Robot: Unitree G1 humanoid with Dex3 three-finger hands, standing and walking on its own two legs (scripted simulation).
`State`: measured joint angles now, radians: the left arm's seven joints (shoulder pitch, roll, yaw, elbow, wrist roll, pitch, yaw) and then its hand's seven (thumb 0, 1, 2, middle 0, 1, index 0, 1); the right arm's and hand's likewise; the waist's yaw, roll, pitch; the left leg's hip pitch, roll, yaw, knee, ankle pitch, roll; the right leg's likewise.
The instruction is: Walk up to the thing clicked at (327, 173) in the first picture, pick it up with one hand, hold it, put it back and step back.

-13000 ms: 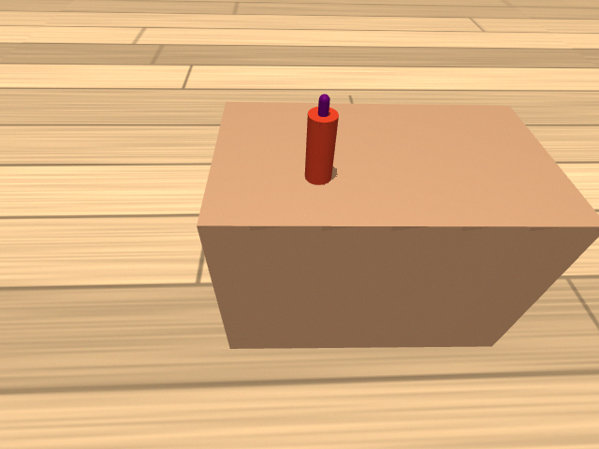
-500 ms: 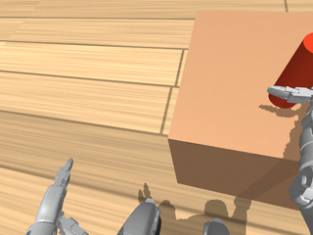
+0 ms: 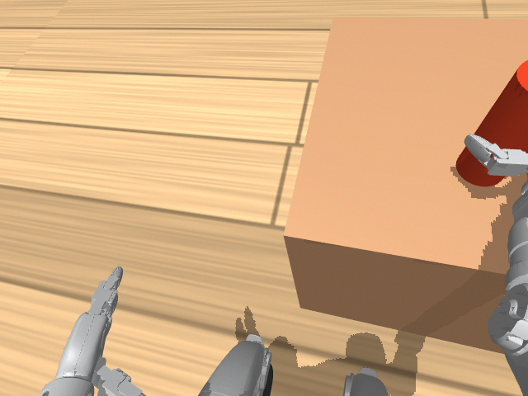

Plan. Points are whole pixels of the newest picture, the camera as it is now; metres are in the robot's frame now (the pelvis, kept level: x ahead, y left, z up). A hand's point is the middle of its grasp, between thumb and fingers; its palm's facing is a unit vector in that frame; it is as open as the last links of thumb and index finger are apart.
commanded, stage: settle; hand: right
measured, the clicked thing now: (519, 119) +0.53 -0.23 +0.08
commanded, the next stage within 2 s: lift in 0.60 s
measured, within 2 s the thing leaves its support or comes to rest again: leaves its support in 0.40 s
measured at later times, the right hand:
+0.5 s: hand (517, 138) +0.51 -0.24 +0.07, palm faces +0.26 +0.97 -0.02, open 9.8 cm
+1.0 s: hand (525, 136) +0.49 -0.22 +0.10, palm faces +0.26 +0.97 -0.01, open 9.9 cm
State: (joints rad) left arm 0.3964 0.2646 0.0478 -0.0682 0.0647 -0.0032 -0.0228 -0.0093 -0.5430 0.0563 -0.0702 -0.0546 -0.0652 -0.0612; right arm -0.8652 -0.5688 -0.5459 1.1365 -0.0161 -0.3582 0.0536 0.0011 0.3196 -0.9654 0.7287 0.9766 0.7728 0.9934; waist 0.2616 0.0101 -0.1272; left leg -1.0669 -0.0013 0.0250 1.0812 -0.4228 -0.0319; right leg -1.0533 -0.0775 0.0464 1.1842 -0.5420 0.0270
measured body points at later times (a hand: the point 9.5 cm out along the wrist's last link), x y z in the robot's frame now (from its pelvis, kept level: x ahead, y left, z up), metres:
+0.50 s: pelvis +0.01 -0.01 +0.03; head +0.13 -0.05 +0.46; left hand +0.17 +0.26 +0.01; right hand +0.49 -0.29 +0.07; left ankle +0.04 +0.14 -0.64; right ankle +0.00 -0.13 -0.64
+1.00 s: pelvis +0.00 -0.01 +0.04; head +0.09 -0.04 +0.48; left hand +0.15 +0.27 +0.02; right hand +0.47 -0.27 +0.10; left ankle +0.04 +0.14 -0.64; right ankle +0.00 -0.13 -0.64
